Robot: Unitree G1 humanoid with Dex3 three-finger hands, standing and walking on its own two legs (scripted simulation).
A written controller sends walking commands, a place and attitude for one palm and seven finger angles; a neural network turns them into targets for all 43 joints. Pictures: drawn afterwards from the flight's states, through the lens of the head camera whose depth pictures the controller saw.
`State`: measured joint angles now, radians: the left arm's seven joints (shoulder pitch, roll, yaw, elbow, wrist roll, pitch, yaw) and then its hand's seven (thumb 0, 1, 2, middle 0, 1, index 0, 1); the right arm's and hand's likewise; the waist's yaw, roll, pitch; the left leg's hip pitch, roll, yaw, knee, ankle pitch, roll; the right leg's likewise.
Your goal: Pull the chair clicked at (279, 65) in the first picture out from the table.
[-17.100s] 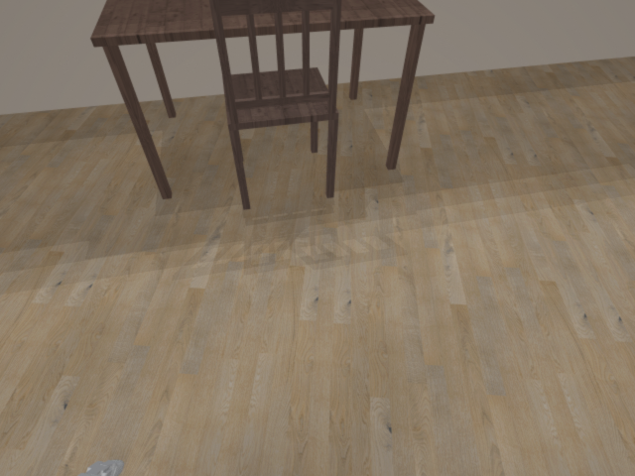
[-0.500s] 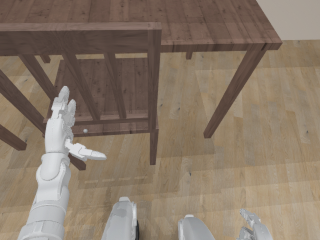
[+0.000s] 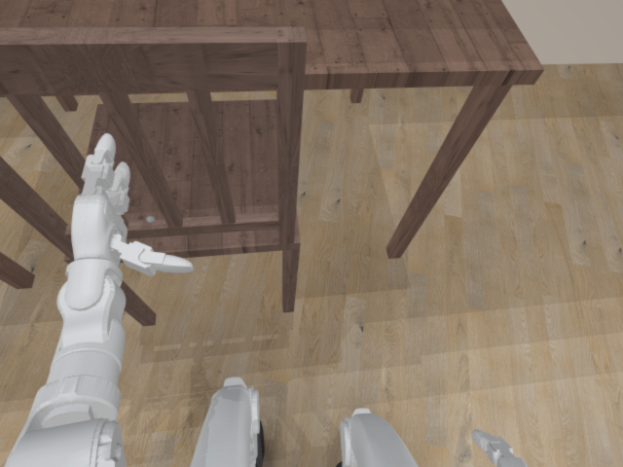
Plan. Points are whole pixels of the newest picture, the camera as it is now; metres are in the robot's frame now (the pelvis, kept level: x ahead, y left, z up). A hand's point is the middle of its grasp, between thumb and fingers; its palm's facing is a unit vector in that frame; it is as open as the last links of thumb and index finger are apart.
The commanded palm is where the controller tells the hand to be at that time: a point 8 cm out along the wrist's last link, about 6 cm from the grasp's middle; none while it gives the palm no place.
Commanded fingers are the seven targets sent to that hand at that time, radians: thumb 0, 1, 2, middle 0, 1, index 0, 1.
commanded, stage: push the fingers through the gap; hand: left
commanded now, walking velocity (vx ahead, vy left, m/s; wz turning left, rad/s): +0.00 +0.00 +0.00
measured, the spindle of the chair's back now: (150, 170) +0.49 +0.23 +0.03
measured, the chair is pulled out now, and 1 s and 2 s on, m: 0.00 0.00 0.01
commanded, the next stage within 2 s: hook a spindle and tug to test in 0.74 s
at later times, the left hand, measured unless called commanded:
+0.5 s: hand (157, 191) +0.46 +0.21 +0.03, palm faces +0.12 -0.99 -0.04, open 17.0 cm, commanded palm +0.43 +0.24 +0.03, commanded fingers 0.00 -0.50 0.30 -0.06 -0.08 -0.06 -0.08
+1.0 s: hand (161, 192) +0.45 +0.20 +0.03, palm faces +0.13 -0.99 -0.04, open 16.7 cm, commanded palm +0.43 +0.24 +0.03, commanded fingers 0.00 -0.50 0.30 -0.22 -0.57 -0.22 -0.57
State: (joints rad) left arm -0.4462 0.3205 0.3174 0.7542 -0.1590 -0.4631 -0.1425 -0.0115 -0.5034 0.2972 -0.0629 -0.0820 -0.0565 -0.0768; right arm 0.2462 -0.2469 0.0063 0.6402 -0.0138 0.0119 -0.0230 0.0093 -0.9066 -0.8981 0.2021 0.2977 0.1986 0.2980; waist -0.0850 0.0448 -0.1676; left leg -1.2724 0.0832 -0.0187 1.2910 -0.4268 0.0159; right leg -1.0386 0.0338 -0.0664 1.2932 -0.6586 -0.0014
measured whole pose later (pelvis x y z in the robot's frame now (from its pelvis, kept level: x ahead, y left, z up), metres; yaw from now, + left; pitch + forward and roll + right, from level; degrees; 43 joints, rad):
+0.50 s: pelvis +0.00 +0.00 +0.00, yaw -1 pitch +25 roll -5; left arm -0.60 0.38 0.36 0.89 -0.12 -0.47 -0.14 -0.01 -0.50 0.30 -0.06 -0.08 -0.06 -0.08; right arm 0.28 -0.24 0.00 0.65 -0.03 0.07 0.00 0.01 -0.91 -0.90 0.20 0.30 0.20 0.30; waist -0.11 0.05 -0.16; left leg -1.31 0.09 -0.02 1.31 -0.43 0.02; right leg -1.08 0.04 -0.06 1.30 -0.66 0.00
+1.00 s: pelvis +0.00 +0.00 +0.00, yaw +0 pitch +25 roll -4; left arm -0.60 0.36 0.37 0.90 -0.12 -0.49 -0.14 -0.01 -0.50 0.30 -0.09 -0.18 -0.09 -0.18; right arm 0.26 -0.25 0.01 0.64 -0.03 0.07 0.00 0.01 -0.91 -0.90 0.20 0.30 0.20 0.30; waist -0.11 0.05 -0.16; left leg -1.31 0.09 -0.02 1.30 -0.44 0.01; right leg -1.07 0.04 -0.07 1.31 -0.67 -0.01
